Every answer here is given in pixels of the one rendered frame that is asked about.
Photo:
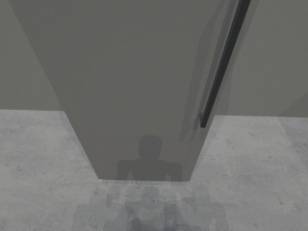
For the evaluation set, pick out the handle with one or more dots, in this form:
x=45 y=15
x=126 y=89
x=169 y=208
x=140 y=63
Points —
x=233 y=34

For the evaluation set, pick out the fridge door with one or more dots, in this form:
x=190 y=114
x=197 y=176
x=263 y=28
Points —
x=133 y=76

